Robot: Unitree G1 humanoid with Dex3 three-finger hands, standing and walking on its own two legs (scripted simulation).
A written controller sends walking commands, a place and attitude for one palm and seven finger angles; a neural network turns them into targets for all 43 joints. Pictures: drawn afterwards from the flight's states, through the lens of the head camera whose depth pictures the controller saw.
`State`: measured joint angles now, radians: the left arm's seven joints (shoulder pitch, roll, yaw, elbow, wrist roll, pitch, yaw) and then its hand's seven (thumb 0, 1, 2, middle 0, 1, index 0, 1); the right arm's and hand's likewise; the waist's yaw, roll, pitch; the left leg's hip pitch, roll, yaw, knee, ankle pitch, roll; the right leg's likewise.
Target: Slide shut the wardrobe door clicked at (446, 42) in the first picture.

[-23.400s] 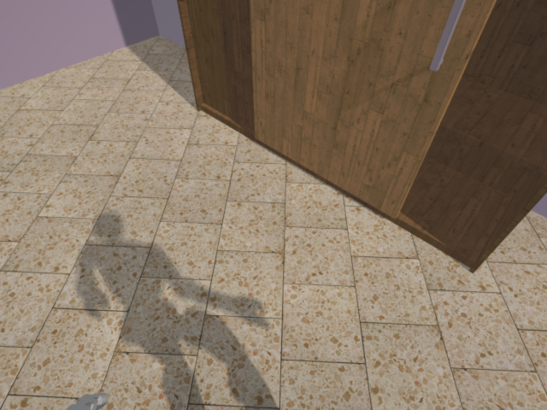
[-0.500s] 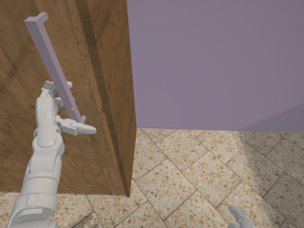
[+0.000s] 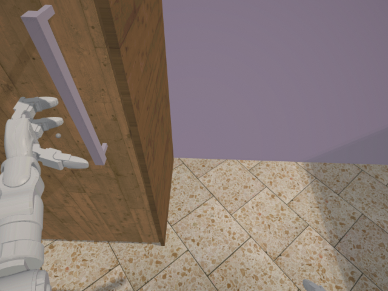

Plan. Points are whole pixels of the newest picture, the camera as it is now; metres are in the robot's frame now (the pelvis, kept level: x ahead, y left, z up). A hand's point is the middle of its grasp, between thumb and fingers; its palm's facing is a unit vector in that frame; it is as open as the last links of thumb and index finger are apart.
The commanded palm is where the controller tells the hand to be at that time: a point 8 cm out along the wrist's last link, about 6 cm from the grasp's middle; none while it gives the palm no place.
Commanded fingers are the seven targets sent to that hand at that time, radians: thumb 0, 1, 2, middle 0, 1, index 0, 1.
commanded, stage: slip the hand off the handle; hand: left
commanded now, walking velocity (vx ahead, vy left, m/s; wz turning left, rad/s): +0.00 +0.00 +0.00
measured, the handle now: (79, 102) +0.42 +0.25 +0.18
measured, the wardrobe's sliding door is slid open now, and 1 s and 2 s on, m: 0.00 0.00 0.00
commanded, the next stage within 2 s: draw the hand back to the body in 0.62 s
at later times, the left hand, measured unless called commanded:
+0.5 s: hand (34, 178) +0.27 +0.30 +0.13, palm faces +0.41 -0.90 -0.17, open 14.7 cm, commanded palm +0.22 +0.34 +0.14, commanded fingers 0.00 -0.55 0.20 -0.25 -1.15 -0.25 -1.15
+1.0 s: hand (29, 190) +0.24 +0.28 +0.15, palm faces +0.07 -1.00 -0.05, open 14.7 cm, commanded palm +0.19 +0.33 +0.15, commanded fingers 0.00 -0.55 0.20 -0.25 -1.15 -0.25 -1.15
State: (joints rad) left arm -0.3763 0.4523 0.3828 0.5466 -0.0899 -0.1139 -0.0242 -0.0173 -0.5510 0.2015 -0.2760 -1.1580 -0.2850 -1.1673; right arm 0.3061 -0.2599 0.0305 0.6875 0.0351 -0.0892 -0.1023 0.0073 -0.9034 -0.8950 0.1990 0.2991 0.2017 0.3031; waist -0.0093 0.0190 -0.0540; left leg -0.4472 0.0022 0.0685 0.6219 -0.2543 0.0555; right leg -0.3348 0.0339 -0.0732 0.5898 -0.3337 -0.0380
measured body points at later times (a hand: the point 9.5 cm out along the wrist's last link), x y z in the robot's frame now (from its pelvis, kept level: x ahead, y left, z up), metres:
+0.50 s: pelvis +0.00 +0.00 +0.00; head -0.02 +0.00 +0.45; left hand +0.25 +0.34 +0.14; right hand +0.19 -0.22 -0.07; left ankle +0.04 +0.08 -0.73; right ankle -0.02 -0.10 -0.73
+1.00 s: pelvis -0.01 +0.00 +0.00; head -0.03 -0.01 +0.45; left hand +0.23 +0.33 +0.15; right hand +0.17 -0.23 -0.06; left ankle +0.04 +0.08 -0.73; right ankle -0.02 -0.10 -0.73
